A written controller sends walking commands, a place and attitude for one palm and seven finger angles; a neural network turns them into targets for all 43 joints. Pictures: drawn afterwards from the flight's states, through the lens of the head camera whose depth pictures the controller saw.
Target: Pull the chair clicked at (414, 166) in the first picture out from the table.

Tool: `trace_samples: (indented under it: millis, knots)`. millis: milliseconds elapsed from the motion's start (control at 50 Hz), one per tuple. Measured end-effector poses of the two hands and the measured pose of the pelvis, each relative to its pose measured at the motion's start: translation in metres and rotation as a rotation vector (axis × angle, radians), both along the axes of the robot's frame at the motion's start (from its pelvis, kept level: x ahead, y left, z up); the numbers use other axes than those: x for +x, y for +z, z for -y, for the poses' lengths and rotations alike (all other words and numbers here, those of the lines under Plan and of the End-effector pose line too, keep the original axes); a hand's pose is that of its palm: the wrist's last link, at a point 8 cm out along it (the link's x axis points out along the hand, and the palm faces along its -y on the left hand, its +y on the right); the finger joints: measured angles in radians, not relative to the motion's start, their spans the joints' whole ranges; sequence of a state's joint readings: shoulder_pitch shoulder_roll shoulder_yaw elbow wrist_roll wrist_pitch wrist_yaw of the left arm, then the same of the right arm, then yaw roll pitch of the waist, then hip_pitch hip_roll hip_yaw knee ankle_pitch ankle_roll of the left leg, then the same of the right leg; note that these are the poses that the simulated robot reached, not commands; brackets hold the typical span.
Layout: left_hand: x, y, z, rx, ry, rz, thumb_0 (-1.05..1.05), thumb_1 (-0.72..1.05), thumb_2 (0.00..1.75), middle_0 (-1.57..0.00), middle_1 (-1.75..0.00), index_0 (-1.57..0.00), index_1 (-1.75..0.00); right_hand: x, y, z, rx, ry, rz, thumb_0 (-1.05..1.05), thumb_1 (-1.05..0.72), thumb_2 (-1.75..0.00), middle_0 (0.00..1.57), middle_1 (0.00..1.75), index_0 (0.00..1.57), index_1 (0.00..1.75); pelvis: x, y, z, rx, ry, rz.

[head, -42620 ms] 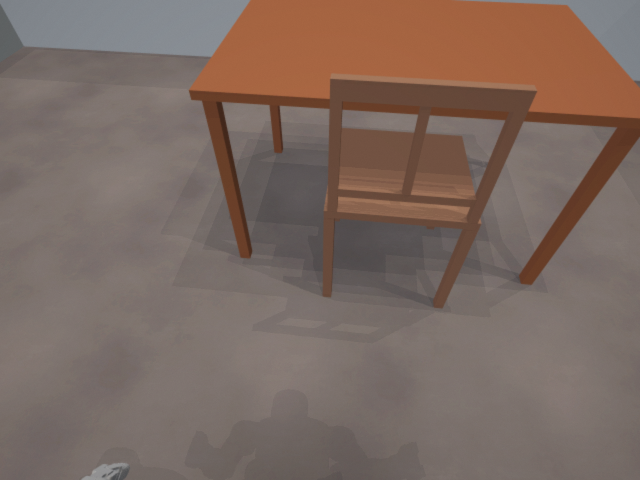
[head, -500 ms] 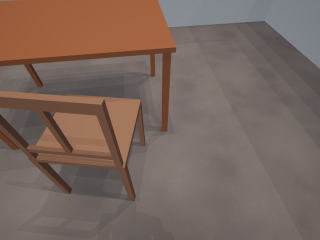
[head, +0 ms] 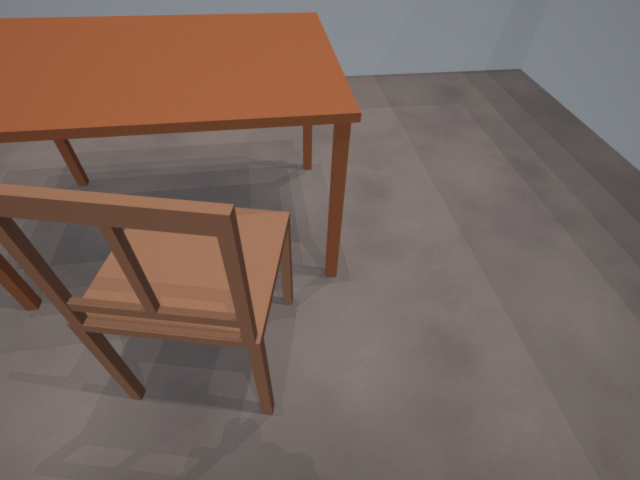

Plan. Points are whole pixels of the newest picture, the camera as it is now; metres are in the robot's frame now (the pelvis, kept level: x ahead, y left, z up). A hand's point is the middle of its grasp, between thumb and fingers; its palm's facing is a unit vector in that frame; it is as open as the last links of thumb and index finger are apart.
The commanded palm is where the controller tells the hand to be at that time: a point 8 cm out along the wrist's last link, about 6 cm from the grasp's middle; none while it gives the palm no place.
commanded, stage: come to a stop and stand still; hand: left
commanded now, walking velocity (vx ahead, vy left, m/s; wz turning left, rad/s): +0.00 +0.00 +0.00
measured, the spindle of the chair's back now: (133, 270) +0.48 +0.38 -0.10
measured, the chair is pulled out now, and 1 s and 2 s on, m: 0.30 0.30 0.30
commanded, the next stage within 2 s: look again from close up in 0.38 s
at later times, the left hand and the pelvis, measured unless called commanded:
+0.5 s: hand out of the picture -0.03 +0.18 -0.18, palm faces -0.02 -0.99 -0.15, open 7.4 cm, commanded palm none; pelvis +0.00 +0.02 +0.00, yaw -2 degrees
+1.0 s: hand out of the picture -0.02 +0.19 -0.18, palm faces -0.02 -0.99 -0.16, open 7.4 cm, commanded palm none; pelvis +0.00 +0.03 +0.00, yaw -3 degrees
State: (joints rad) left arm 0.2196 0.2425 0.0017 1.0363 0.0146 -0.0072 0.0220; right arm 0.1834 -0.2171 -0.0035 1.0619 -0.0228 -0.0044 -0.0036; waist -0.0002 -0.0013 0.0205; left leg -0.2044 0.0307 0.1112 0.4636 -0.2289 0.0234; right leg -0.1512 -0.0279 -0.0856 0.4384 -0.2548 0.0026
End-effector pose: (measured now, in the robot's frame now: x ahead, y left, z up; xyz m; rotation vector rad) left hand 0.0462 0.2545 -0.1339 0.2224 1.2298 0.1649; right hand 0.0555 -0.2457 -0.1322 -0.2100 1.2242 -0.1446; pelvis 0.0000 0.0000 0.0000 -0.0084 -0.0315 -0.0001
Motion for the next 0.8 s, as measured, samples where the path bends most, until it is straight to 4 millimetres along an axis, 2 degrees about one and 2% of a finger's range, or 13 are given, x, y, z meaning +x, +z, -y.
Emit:
trace_samples:
  millis: [140,320,460,600,800]
  knots:
    - [-0.014,-0.004,-0.001,-0.018,-0.002,-0.05,0.0,0.9,0.9,-0.2,-0.3,-0.2,-0.3,-0.022,-0.002,-0.01,0.006,-0.02,-0.061,0.0,-0.91,-0.9,0.2,0.3,0.2,0.3,-0.001,0.002,-0.008,0.001,-0.006,-0.002]
    - [-0.05,-0.013,0.013,-0.075,0.01,-0.163,0.0,0.9,0.9,-0.2,-0.3,-0.2,-0.3,-0.054,-0.005,-0.03,0.029,-0.059,-0.152,0.0,-0.91,-0.9,0.2,0.3,0.2,0.3,-0.001,0.002,-0.017,0.001,-0.016,-0.008]
    - [-0.072,-0.016,0.022,-0.106,0.024,-0.222,0.0,0.9,0.9,-0.2,-0.3,-0.2,-0.3,-0.069,-0.007,-0.046,0.051,-0.089,-0.184,0.0,-0.91,-0.9,0.2,0.3,0.2,0.3,0.0,0.002,-0.022,0.0,-0.025,-0.006]
    - [-0.078,-0.017,0.023,-0.114,0.029,-0.233,0.0,0.9,0.9,-0.2,-0.3,-0.2,-0.3,-0.074,-0.009,-0.059,0.066,-0.108,-0.182,0.0,-0.91,-0.9,0.2,0.3,0.2,0.3,0.0,0.002,-0.027,0.001,-0.032,-0.002]
    - [-0.075,-0.016,0.018,-0.105,0.023,-0.216,0.0,0.91,0.9,-0.2,-0.3,-0.2,-0.3,-0.077,-0.01,-0.064,0.071,-0.125,-0.173,0.0,-0.91,-0.9,0.2,0.3,0.2,0.3,-0.001,0.002,-0.032,0.004,-0.039,-0.006]
